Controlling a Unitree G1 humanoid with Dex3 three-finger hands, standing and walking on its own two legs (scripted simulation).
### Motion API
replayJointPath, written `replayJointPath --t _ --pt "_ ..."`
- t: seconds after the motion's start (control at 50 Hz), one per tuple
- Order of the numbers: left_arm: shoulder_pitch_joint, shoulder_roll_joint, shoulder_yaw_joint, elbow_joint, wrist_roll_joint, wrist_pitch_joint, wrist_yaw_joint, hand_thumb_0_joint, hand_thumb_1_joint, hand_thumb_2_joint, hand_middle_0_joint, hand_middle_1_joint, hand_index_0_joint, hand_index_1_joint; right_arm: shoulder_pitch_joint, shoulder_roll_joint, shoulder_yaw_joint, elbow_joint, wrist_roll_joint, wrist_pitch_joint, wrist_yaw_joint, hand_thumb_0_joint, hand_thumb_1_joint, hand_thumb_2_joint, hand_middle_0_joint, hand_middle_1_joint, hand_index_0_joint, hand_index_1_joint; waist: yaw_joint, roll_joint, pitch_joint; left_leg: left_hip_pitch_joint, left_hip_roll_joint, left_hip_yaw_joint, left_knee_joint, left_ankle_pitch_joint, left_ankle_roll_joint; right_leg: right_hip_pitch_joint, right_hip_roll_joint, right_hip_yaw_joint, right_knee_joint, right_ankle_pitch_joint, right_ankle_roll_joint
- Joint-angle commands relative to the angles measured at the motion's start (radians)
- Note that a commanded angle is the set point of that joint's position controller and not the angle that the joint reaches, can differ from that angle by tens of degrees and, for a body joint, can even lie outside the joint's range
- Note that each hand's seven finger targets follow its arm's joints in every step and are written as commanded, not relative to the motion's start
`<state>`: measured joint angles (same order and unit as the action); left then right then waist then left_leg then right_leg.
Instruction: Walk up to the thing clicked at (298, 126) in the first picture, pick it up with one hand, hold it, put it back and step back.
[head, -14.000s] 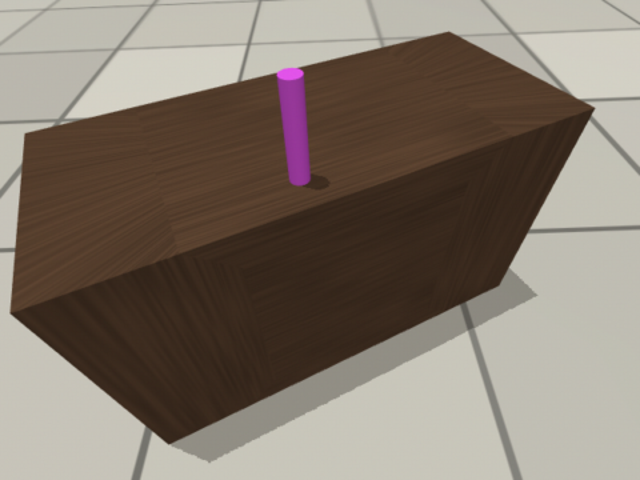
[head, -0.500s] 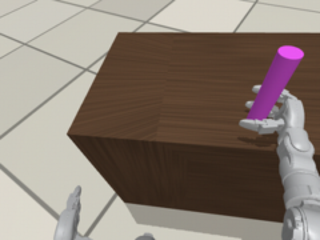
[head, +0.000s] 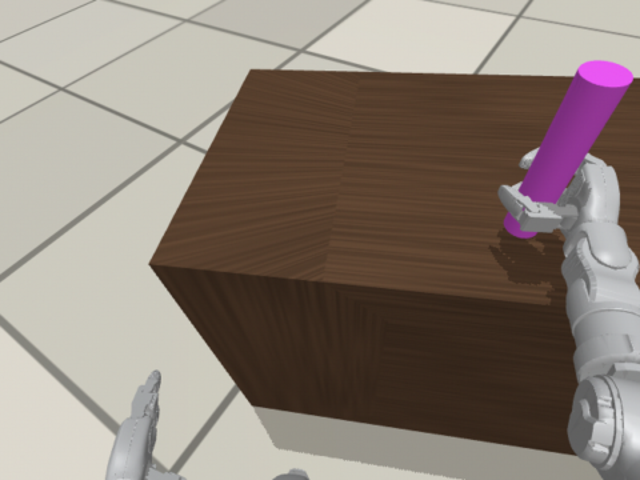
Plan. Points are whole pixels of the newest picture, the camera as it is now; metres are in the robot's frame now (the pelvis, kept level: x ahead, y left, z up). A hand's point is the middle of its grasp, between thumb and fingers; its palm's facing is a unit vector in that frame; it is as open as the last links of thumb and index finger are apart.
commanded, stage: settle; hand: right
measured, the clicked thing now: (554, 164) +0.45 -0.20 +0.16
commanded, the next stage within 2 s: lift in 0.52 s
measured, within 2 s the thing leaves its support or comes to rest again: neither
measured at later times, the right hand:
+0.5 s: hand (546, 172) +0.46 -0.20 +0.14, palm faces +0.12 +0.99 +0.01, open 7.0 cm
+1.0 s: hand (568, 151) +0.44 -0.20 +0.19, palm faces +0.13 +0.99 +0.00, open 7.0 cm
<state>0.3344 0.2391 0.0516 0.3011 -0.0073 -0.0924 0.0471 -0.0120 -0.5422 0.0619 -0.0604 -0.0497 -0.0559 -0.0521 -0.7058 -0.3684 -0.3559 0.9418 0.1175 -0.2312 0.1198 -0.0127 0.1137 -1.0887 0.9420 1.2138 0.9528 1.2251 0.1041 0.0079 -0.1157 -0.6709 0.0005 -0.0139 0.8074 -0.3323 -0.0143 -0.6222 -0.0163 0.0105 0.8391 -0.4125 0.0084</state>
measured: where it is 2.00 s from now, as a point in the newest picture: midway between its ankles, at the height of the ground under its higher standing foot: outside the picture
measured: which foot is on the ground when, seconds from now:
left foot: down 0.00-1.00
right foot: down 0.00-1.00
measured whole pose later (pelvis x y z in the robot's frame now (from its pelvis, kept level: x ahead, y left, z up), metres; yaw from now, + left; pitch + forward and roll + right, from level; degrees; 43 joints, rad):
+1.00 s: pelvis +0.01 +0.00 +0.02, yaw +0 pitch +6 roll +0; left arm 0.32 0.23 0.06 0.44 -0.03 -0.09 0.06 -0.01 -0.54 0.06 -0.06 -0.06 -0.06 -0.06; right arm -0.63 -0.33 -0.30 0.66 0.16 -0.03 0.10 -0.01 0.10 -1.10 0.92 1.25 0.93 1.26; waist 0.04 -0.02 -0.10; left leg -0.46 0.01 -0.02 0.66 -0.29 -0.02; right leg -0.41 -0.01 0.01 0.67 -0.36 0.00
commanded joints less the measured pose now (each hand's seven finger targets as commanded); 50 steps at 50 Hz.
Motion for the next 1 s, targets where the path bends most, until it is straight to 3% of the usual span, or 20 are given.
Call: replayJointPath --t 0.0,0.08,0.1,0.16,0.18,0.32,0.38,0.46,0.56,0.6,0.64,0.66,0.7,0.72,0.74,0.78,0.8,0.9,0.94,0.98 --pt "0.001 0.130 0.065 -0.165 -0.005 -0.044 0.005 0.000 -0.547 0.053 -0.053 -0.052 -0.056 -0.049 -0.514 -0.323 -0.058 -0.363 0.015 -0.068 -0.015 0.000 -0.457 -1.401 1.399 1.505 1.434 1.505 -0.006 -0.094 -0.388 0.238 -0.010 0.013 -0.100 0.258 0.018 0.184 0.016 -0.019 -0.118 0.272 -0.020" --pt "-0.005 0.121 0.061 -0.118 -0.006 -0.043 0.002 0.000 -0.544 0.052 -0.051 -0.053 -0.056 -0.048 -0.479 -0.187 0.023 -0.318 0.025 -0.027 -0.006 0.000 -0.403 -1.374 1.380 1.484 1.416 1.484 -0.002 -0.123 -0.347 0.201 -0.016 0.027 -0.103 0.255 0.027 0.229 0.011 -0.006 -0.135 0.311 -0.009" --pt "-0.041 0.109 0.041 -0.141 -0.009 -0.050 0.003 0.000 -0.549 0.055 -0.052 -0.053 -0.055 -0.050 -0.497 -0.195 0.024 -0.330 0.026 -0.023 -0.005 0.000 -0.415 -1.378 1.375 1.482 1.411 1.483 -0.010 -0.112 -0.368 0.209 -0.015 0.029 -0.109 0.255 0.025 0.238 0.009 -0.006 -0.132 0.313 -0.010" --pt "-0.058 0.174 0.093 -0.125 -0.012 -0.049 0.016 0.000 -0.557 0.060 -0.053 -0.053 -0.052 -0.054 -0.486 -0.274 -0.023 -0.347 0.032 -0.006 -0.005 0.000 -0.423 -1.367 1.373 1.473 1.407 1.474 -0.023 -0.082 -0.398 0.256 -0.012 0.030 -0.117 0.274 0.020 0.238 0.011 -0.005 -0.138 0.313 -0.015" --pt "-0.051 0.188 0.110 -0.111 -0.012 -0.050 0.020 0.000 -0.551 0.055 -0.051 -0.051 -0.052 -0.050 -0.469 -0.253 -0.014 -0.295 0.033 0.004 -0.002 0.000 -0.414 -1.367 1.371 1.475 1.405 1.475 -0.004 -0.055 -0.392 0.255 -0.012 0.032 -0.122 0.275 0.018 0.242 0.011 -0.003 -0.140 0.309 -0.018" --pt "-0.051 0.100 0.026 -0.078 -0.021 -0.049 0.016 0.000 -0.557 0.057 -0.049 -0.046 -0.048 -0.048 -0.443 -0.239 -0.014 -0.247 0.039 0.014 0.009 0.000 -0.450 -1.365 1.380 1.473 1.410 1.474 -0.026 0.000 -0.319 0.287 -0.007 0.024 -0.150 0.250 0.012 0.197 0.015 -0.012 -0.172 0.269 -0.026" --pt "-0.032 0.123 0.058 -0.052 -0.018 -0.048 0.018 0.000 -0.558 0.058 -0.052 -0.049 -0.049 -0.052 -0.484 -0.243 -0.005 -0.309 0.043 0.008 0.010 0.000 -0.450 -1.399 1.374 1.497 1.408 1.498 -0.018 -0.048 -0.321 0.285 -0.006 0.022 -0.152 0.276 0.014 0.235 0.017 -0.016 -0.175 0.296 -0.021" --pt "-0.056 0.119 0.043 -0.067 -0.018 -0.049 0.013 0.000 -0.555 0.054 -0.052 -0.050 -0.051 -0.051 -0.512 -0.259 -0.002 -0.346 0.037 0.017 0.005 0.000 -0.460 -1.412 1.348 1.494 1.384 1.495 -0.027 -0.090 -0.356 0.300 -0.006 0.021 -0.150 0.319 0.018 0.265 0.019 -0.017 -0.174 0.356 -0.016" --pt "-0.068 0.150 0.076 -0.037 -0.021 -0.052 0.019 0.000 -0.558 0.055 -0.052 -0.049 -0.049 -0.052 -0.483 -0.244 0.000 -0.333 0.045 0.039 -0.001 0.000 -0.470 -1.424 1.323 1.491 1.360 1.492 -0.022 -0.061 -0.355 0.310 -0.006 0.026 -0.161 0.332 0.017 0.285 0.018 -0.014 -0.182 0.364 -0.018" --pt "-0.098 0.124 0.044 -0.084 -0.025 -0.053 0.020 0.000 -0.561 0.057 -0.053 -0.049 -0.049 -0.054 -0.516 -0.279 -0.017 -0.387 0.043 0.038 -0.005 0.000 -0.465 -1.416 1.324 1.487 1.361 1.487 -0.038 -0.044 -0.373 0.348 -0.003 0.025 -0.168 0.321 0.014 0.273 0.019 -0.017 -0.190 0.342 -0.020" --pt "-0.066 0.148 0.070 -0.038 -0.024 -0.048 0.023 0.000 -0.552 0.055 -0.055 -0.058 -0.057 -0.056 -0.452 -0.240 -0.004 -0.315 0.046 0.054 -0.002 0.000 -0.409 -1.366 1.339 1.458 1.367 1.458 -0.031 -0.027 -0.336 0.327 -0.007 0.031 -0.172 0.320 0.016 0.279 0.015 -0.012 -0.203 0.353 -0.017" --pt "-0.078 0.130 0.052 -0.062 -0.024 -0.050 0.019 0.000 -0.554 0.056 -0.057 -0.059 -0.058 -0.058 -0.433 -0.201 0.023 -0.298 0.045 0.059 0.002 0.000 -0.433 -1.364 1.340 1.453 1.367 1.453 -0.034 -0.035 -0.330 0.330 -0.007 0.034 -0.173 0.316 0.016 0.283 0.016 -0.012 -0.205 0.356 -0.016" --pt "-0.051 0.147 0.071 -0.052 -0.026 -0.051 0.024 0.000 -0.553 0.054 -0.055 -0.057 -0.057 -0.055 -0.454 -0.244 -0.002 -0.351 0.046 0.063 0.003 0.000 -0.427 -1.357 1.343 1.451 1.369 1.451 -0.038 -0.032 -0.370 0.341 -0.007 0.035 -0.171 0.353 0.015 0.317 0.013 -0.012 -0.200 0.406 -0.015" --pt "-0.052 0.096 0.023 -0.036 -0.026 -0.050 0.014 0.000 -0.556 0.056 -0.056 -0.058 -0.056 -0.057 -0.416 -0.215 0.013 -0.320 0.045 0.072 0.009 0.000 -0.443 -1.348 1.338 1.441 1.362 1.441 -0.053 -0.067 -0.346 0.342 -0.004 0.035 -0.171 0.352 0.019 0.306 0.018 -0.016 -0.204 0.411 -0.012" --pt "-0.055 0.122 0.052 -0.044 -0.026 -0.048 0.017 0.000 -0.554 0.054 -0.056 -0.057 -0.057 -0.056 -0.469 -0.232 0.005 -0.391 0.056 0.066 0.006 0.000 -0.443 -1.348 1.344 1.444 1.369 1.444 -0.044 -0.039 -0.334 0.345 -0.006 0.037 -0.181 0.334 0.017 0.300 0.015 -0.013 -0.211 0.386 -0.015" --pt "-0.078 0.110 0.045 -0.033 -0.026 -0.050 0.017 0.000 -0.557 0.056 -0.057 -0.057 -0.056 -0.058 -0.438 -0.213 0.013 -0.357 0.050 0.084 0.000 0.000 -0.444 -1.350 1.340 1.444 1.365 1.444 -0.053 -0.062 -0.322 0.337 -0.006 0.037 -0.187 0.315 0.019 0.316 0.014 -0.014 -0.223 0.374 -0.013" --pt "-0.074 0.132 0.063 -0.048 -0.025 -0.050 0.020 0.000 -0.556 0.056 -0.057 -0.058 -0.057 -0.058 -0.486 -0.243 0.001 -0.457 0.060 0.078 -0.005 0.000 -0.441 -1.356 1.344 1.450 1.371 1.450 -0.054 -0.070 -0.323 0.348 -0.005 0.037 -0.195 0.303 0.019 0.316 0.014 -0.014 -0.230 0.352 -0.013" --pt "-0.047 0.116 0.057 -0.021 -0.024 -0.048 0.023 0.000 -0.554 0.054 -0.056 -0.058 -0.057 -0.057 -0.418 -0.207 0.024 -0.524 0.057 0.121 -0.026 0.000 -0.438 -1.355 1.344 1.451 1.369 1.451 -0.069 -0.061 -0.316 0.390 -0.003 0.036 -0.202 0.330 0.018 0.329 0.020 -0.021 -0.242 0.367 -0.016" --pt "-0.077 0.150 0.085 -0.052 -0.024 -0.048 0.026 0.000 -0.556 0.055 -0.056 -0.058 -0.056 -0.059 -0.415 -0.215 0.020 -0.593 0.063 0.142 -0.031 0.000 -0.442 -1.361 1.353 1.460 1.379 1.460 -0.073 -0.062 -0.323 0.392 -0.006 0.043 -0.207 0.324 0.019 0.357 0.012 -0.013 -0.253 0.380 -0.013" --pt "-0.087 0.112 0.054 -0.024 -0.025 -0.049 0.023 0.000 -0.550 0.050 -0.054 -0.057 -0.057 -0.054 -0.404 -0.194 0.038 -0.645 0.065 0.168 -0.031 0.000 -0.458 -1.360 1.364 1.464 1.388 1.464 -0.089 -0.083 -0.307 0.396 -0.003 0.043 -0.214 0.325 0.020 0.366 0.014 -0.015 -0.256 0.389 -0.011"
